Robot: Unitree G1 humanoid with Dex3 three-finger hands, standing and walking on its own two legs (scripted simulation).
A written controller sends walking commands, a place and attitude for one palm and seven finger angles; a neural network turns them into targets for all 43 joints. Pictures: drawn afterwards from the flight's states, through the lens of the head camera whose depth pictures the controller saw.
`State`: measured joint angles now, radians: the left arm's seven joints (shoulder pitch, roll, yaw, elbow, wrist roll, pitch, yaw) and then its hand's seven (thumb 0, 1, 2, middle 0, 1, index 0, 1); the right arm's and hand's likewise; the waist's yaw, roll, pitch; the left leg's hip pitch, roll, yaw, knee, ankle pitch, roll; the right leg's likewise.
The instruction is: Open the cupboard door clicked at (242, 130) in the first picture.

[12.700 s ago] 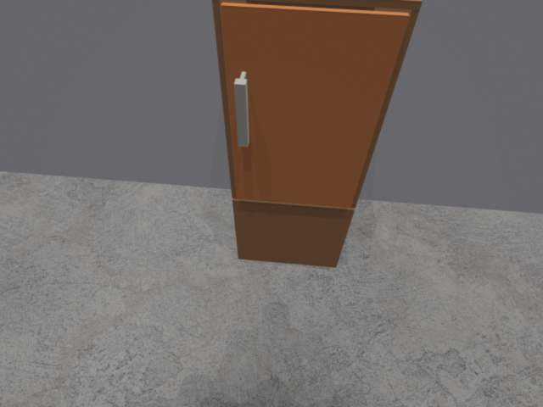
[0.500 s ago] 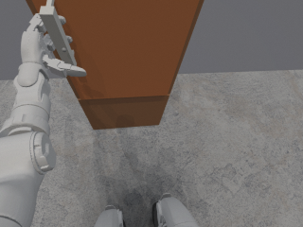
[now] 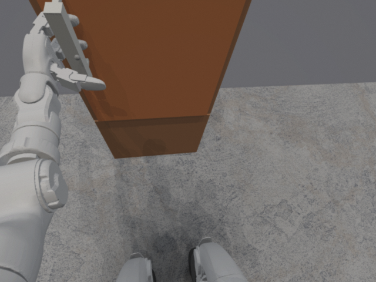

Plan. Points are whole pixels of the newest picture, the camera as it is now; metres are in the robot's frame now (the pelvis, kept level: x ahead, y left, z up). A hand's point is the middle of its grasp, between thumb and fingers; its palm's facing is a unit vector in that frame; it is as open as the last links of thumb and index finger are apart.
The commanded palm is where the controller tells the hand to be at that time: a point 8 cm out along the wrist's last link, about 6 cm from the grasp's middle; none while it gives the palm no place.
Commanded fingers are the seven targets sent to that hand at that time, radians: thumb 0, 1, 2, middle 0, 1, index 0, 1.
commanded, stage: close the thumb around the handle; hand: left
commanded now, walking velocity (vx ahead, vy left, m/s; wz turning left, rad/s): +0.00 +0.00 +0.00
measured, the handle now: (73, 42) +0.59 +0.16 +0.09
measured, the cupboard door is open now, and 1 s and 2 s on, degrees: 0 3 43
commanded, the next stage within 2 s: pull the door open along its arc in 0.64 s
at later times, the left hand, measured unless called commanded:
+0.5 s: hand (78, 59) +0.54 +0.15 +0.09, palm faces -0.02 -1.00 -0.03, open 6.6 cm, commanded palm +0.52 +0.19 +0.09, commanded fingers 0.00 0.90 0.90 -0.40 -1.35 -0.40 -1.35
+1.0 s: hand (83, 68) +0.52 +0.14 +0.09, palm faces +0.00 -1.00 -0.02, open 6.3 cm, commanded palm +0.47 +0.19 +0.09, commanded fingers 0.00 0.90 0.90 -0.40 -1.35 -0.40 -1.35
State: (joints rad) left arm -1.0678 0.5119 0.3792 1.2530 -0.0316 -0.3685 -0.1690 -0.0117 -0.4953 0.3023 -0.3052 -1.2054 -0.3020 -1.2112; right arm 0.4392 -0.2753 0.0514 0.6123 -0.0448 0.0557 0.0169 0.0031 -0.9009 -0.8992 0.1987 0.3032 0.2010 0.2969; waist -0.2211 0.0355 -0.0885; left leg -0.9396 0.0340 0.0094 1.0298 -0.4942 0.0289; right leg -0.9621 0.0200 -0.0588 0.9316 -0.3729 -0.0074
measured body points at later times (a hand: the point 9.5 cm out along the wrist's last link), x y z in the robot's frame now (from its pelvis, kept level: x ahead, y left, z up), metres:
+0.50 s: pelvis +0.01 +0.00 +0.00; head +0.14 +0.02 +0.43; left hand +0.54 +0.21 +0.10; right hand -0.02 -0.26 -0.10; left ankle -0.01 +0.10 -0.67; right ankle +0.03 -0.12 -0.67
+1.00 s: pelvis +0.01 +0.00 +0.01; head +0.13 +0.00 +0.44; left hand +0.51 +0.19 +0.10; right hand -0.02 -0.26 -0.10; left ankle -0.01 +0.10 -0.67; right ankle +0.03 -0.12 -0.67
